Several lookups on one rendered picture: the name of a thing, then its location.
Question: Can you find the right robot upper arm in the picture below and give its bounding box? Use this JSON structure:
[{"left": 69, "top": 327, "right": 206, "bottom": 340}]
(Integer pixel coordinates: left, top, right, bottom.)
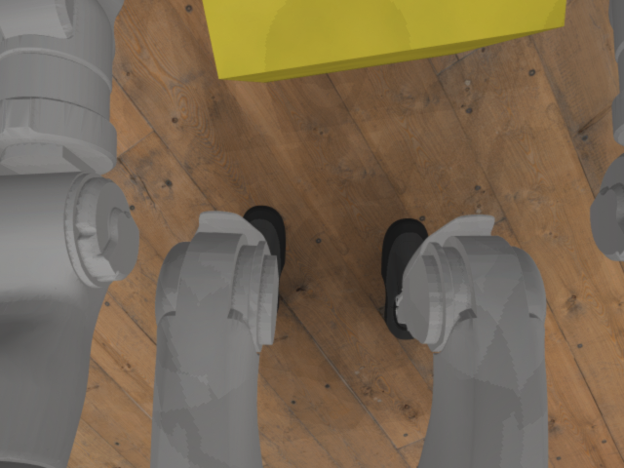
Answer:
[{"left": 590, "top": 153, "right": 624, "bottom": 262}]

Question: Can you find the left robot forearm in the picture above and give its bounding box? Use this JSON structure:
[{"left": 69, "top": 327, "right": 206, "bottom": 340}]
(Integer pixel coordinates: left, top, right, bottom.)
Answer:
[{"left": 0, "top": 0, "right": 125, "bottom": 176}]

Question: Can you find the carton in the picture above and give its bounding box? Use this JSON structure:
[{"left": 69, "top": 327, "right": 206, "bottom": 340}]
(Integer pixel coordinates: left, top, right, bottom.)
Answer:
[{"left": 202, "top": 0, "right": 566, "bottom": 83}]

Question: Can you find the left robot thigh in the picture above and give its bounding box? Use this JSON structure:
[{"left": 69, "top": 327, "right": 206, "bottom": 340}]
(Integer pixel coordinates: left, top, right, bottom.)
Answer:
[{"left": 150, "top": 232, "right": 279, "bottom": 468}]

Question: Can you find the right robot foot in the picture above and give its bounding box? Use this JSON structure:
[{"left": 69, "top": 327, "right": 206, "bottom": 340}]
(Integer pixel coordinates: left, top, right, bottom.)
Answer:
[{"left": 381, "top": 218, "right": 428, "bottom": 339}]

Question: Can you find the left robot upper arm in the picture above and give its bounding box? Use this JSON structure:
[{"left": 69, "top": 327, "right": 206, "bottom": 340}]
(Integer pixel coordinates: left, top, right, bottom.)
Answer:
[{"left": 0, "top": 172, "right": 139, "bottom": 468}]

